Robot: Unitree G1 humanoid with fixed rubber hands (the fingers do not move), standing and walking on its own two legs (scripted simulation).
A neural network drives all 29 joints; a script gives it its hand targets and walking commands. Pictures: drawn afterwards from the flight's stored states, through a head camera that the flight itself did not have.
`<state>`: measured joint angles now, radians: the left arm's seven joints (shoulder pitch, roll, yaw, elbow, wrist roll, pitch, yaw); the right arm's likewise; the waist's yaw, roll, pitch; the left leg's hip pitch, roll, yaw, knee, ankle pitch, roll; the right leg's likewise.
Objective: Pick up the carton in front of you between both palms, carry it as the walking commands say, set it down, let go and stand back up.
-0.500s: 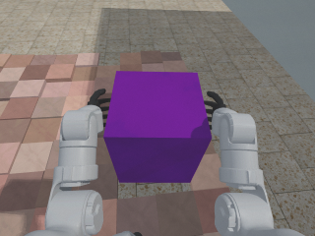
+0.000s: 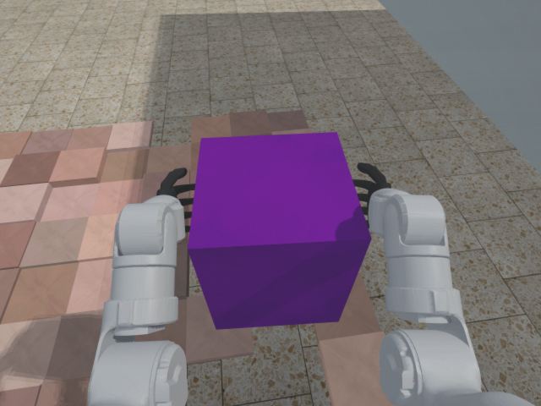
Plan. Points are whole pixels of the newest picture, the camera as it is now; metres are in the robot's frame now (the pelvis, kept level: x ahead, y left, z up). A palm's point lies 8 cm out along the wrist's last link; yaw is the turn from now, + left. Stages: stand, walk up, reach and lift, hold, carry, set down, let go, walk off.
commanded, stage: carry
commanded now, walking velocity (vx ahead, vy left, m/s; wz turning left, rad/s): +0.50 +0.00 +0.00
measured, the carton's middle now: (273, 235) +0.36 +0.00 +0.03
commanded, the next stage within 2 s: none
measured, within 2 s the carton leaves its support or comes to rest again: neither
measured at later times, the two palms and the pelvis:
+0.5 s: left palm (172, 99) +0.66 +0.20 +0.09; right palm (317, 101) +0.64 -0.10 +0.09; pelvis +0.32 +0.05 +0.00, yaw -2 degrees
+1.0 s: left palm (205, 18) +1.01 +0.16 +0.11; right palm (315, 18) +1.02 -0.14 +0.10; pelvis +0.64 +0.01 -0.05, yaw +0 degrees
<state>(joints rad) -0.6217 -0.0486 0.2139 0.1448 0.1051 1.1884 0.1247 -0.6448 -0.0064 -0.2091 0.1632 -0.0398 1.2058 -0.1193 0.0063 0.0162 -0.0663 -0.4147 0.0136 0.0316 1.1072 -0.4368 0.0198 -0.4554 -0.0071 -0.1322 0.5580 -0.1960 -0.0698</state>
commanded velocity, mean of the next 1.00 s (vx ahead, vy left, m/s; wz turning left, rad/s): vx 0.50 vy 0.00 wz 0.00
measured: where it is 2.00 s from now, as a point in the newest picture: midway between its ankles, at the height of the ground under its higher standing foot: (267, 173)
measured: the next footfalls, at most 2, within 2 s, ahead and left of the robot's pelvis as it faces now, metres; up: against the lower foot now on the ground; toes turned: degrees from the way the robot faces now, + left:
left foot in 0.36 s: +0.43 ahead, +0.12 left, -0.01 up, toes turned +6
right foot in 0.90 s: +0.74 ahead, -0.05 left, -0.05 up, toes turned -8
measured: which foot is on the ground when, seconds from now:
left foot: up 0.00-0.34, down 0.36-0.92, up 0.94-1.00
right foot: down 0.00-0.40, up 0.42-0.88, down 0.90-1.00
